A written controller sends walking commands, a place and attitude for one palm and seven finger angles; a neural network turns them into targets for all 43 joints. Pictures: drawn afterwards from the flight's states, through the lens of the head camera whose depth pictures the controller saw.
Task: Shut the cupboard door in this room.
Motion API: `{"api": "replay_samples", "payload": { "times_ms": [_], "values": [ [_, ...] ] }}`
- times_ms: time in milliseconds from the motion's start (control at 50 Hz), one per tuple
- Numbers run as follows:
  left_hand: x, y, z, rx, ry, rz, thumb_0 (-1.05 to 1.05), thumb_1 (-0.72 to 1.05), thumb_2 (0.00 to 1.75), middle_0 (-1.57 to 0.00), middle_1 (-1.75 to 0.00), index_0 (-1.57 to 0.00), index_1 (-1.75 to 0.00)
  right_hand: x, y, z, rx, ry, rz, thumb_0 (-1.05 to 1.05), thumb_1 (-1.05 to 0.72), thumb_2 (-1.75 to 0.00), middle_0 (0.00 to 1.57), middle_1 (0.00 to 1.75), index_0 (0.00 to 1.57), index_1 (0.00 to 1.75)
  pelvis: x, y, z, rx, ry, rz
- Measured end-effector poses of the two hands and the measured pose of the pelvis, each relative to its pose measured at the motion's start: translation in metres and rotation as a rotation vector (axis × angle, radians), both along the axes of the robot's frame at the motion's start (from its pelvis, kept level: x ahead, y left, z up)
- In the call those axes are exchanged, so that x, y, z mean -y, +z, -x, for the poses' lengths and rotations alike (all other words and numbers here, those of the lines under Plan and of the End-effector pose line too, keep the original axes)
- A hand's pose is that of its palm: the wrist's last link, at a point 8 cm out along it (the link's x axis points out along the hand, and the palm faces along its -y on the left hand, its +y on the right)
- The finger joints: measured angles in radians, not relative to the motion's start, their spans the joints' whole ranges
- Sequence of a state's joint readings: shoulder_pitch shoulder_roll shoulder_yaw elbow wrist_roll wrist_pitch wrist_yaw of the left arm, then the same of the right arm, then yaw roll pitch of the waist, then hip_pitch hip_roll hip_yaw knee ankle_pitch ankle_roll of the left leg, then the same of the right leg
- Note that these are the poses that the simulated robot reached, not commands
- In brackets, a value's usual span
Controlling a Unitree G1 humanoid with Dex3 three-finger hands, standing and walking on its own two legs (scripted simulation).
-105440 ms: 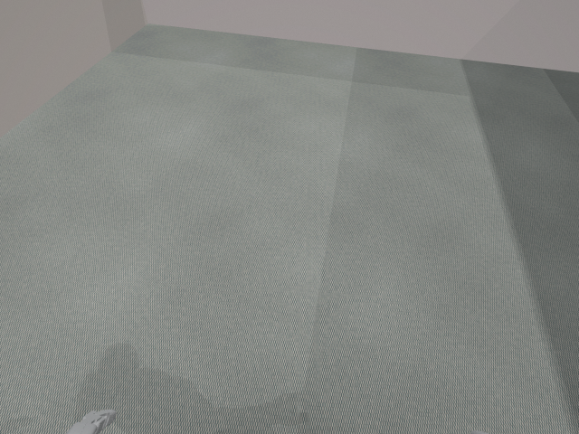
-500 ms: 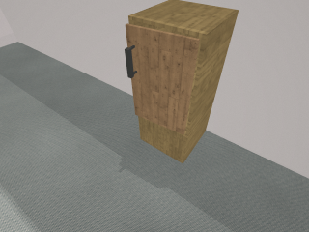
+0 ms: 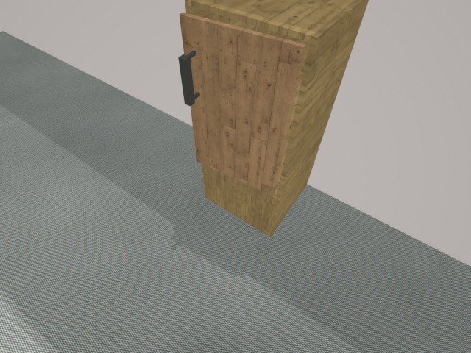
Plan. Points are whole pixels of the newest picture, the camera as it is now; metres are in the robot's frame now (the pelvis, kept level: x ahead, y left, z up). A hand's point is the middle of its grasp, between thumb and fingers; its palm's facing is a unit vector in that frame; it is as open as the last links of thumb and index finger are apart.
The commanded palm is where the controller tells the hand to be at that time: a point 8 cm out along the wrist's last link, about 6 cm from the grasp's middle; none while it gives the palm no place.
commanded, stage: look to check the result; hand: left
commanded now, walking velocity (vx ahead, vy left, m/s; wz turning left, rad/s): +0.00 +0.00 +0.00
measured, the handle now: (191, 78) +0.86 +0.18 +0.00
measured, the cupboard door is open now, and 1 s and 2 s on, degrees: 5 5 5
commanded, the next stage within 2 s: walk to a spot facing it in 0.48 s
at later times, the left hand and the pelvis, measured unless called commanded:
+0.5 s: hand out of the picture -0.02 +0.14 -0.18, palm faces +0.05 -0.99 -0.15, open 7.4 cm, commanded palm none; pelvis +0.01 -0.01 +0.00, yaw +0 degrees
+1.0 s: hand out of the picture +0.01 +0.20 -0.21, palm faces +0.21 -0.95 -0.21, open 7.4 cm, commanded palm none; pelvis +0.01 +0.01 -0.02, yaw +10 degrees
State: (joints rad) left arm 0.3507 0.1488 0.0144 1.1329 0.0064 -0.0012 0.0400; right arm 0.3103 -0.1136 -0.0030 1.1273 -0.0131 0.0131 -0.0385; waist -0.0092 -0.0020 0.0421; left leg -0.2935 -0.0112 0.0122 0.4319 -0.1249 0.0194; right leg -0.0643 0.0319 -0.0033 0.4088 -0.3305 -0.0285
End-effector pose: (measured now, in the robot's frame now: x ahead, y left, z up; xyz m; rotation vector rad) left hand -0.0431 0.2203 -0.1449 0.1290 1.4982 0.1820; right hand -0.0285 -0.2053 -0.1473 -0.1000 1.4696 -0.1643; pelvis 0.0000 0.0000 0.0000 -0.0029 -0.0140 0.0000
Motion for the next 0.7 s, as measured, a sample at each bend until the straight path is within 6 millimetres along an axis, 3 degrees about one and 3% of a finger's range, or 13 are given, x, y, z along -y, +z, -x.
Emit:
{"api": "replay_samples", "payload": {
  "times_ms": [180,320,460,700],
  "values": [
    [0.011,-0.001,-0.001,-0.001,0.014,0.014,0.01,0.91,0.89,-0.2,-0.3,-0.2,-0.3,0.019,0.001,-0.037,0.065,0.038,0.035,0.01,-0.92,-0.9,0.2,0.3,0.2,0.3,0.003,0.0,-0.007,0.014,0.002,-0.005],
    [0.024,-0.004,-0.009,0.014,0.012,0.04,0.01,0.9,0.89,-0.2,-0.3,-0.2,-0.3,0.027,0.004,-0.052,0.091,0.051,0.049,0.01,-0.92,-0.9,0.2,0.3,0.2,0.3,0.008,0.0,-0.01,0.015,0.002,-0.006],
    [0.03,-0.006,-0.017,0.028,0.008,0.047,0.01,0.9,0.89,-0.2,-0.3,-0.2,-0.3,0.03,0.004,-0.052,0.087,0.049,0.052,0.01,-0.92,-0.9,0.2,0.3,0.2,0.3,0.011,0.0,-0.013,0.019,0.0,-0.006],
    [0.024,-0.005,-0.021,0.031,0.016,0.018,0.01,0.9,0.89,-0.2,-0.3,-0.2,-0.3,0.026,-0.001,-0.034,0.033,0.038,0.026,0.01,-0.91,-0.9,0.2,0.3,0.2,0.3,0.015,-0.002,-0.014,0.023,0.015,-0.006]
  ]
}}
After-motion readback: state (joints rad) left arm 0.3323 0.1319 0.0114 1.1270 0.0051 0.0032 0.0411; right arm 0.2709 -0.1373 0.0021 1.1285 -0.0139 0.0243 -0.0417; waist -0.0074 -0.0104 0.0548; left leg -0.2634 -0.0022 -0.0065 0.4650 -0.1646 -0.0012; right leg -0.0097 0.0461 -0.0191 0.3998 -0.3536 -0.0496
